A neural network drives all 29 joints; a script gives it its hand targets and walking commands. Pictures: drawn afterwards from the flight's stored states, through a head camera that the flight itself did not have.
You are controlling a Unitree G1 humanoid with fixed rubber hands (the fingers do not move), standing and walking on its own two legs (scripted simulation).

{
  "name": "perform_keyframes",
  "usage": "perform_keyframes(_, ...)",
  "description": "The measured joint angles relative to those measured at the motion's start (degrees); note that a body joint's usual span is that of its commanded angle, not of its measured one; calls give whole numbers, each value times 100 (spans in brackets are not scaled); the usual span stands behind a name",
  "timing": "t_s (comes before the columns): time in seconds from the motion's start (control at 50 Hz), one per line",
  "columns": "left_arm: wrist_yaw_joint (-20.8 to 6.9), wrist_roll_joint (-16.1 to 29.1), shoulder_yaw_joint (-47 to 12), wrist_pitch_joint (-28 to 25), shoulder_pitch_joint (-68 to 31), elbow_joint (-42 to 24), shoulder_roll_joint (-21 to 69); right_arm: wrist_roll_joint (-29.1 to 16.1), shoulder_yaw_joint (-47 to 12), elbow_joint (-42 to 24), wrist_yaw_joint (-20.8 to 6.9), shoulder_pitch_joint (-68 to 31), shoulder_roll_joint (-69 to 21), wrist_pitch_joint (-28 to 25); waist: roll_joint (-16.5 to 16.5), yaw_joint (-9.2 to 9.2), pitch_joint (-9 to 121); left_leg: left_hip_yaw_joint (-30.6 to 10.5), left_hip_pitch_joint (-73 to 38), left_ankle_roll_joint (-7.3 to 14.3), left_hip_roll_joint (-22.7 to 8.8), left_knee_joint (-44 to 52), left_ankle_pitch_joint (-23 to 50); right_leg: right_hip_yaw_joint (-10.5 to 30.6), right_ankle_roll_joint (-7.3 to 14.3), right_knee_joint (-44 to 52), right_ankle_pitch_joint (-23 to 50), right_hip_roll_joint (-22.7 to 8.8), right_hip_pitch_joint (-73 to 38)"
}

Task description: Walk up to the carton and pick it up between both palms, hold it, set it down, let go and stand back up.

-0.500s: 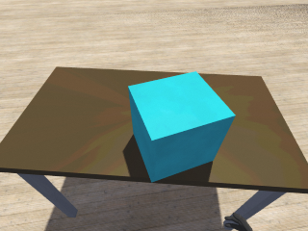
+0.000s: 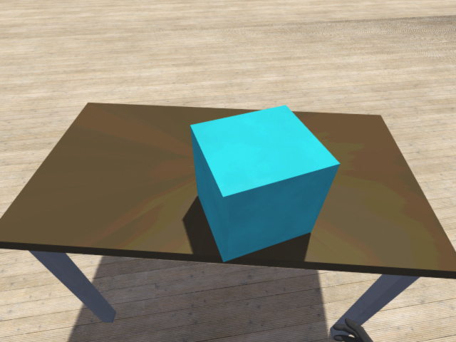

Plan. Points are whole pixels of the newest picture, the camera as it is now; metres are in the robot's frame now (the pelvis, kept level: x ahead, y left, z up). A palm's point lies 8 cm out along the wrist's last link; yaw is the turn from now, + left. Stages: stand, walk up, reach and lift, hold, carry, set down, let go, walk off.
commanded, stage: stand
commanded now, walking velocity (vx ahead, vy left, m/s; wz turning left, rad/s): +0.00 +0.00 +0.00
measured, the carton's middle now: (255, 182) +0.43 -0.05 +0.05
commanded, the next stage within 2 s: none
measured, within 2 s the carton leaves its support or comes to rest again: neither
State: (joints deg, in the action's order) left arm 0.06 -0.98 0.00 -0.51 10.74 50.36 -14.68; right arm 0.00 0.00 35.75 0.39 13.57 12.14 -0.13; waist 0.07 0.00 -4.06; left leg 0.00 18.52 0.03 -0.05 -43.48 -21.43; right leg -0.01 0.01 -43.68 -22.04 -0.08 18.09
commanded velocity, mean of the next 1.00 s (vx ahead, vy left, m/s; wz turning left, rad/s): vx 0.00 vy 0.00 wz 0.00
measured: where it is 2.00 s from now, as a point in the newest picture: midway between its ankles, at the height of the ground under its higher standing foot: outside the picture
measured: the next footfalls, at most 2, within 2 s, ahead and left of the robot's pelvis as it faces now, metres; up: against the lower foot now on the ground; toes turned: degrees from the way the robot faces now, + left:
none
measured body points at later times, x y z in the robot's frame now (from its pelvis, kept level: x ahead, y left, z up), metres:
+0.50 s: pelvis -0.01 +0.00 +0.01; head +0.00 +0.00 +0.46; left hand +0.08 +0.26 -0.12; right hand +0.12 -0.24 -0.10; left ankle +0.02 +0.12 -0.71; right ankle +0.02 -0.12 -0.71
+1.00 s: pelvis -0.02 +0.00 +0.01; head -0.01 +0.00 +0.46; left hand +0.07 +0.26 -0.12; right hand +0.11 -0.24 -0.10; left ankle +0.02 +0.12 -0.71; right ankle +0.02 -0.12 -0.71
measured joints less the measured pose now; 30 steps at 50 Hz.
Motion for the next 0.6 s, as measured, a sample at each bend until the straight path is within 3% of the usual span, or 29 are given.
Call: perform_keyframes(0.6, -2, -5, 0, -72, 0, 273, 0, 0, 0, 233, 0, 0, 0, 0, 0, 0, 8, 0, -15, 0, 0, 508, 428, 0, 0, 479, 414, 0, 0)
